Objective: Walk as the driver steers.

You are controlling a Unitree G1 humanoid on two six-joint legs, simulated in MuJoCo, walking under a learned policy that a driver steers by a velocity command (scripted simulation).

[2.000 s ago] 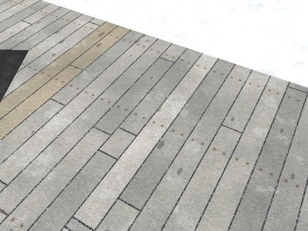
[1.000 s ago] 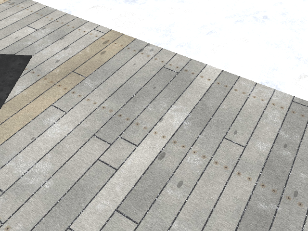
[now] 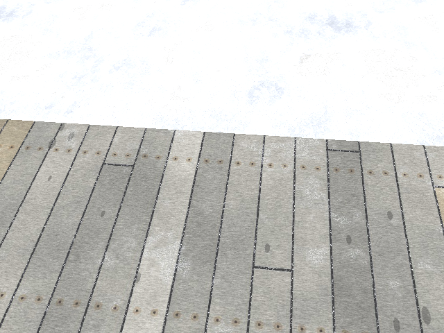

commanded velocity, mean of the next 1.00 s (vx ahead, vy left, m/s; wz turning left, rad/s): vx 0.50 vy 0.00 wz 0.00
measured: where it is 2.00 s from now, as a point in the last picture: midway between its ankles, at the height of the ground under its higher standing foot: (263, 249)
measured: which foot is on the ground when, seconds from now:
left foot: up 0.00-0.18, down 0.20-0.76, up 0.78-1.00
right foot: down 0.00-0.20, up 0.22-0.74, down 0.76-1.00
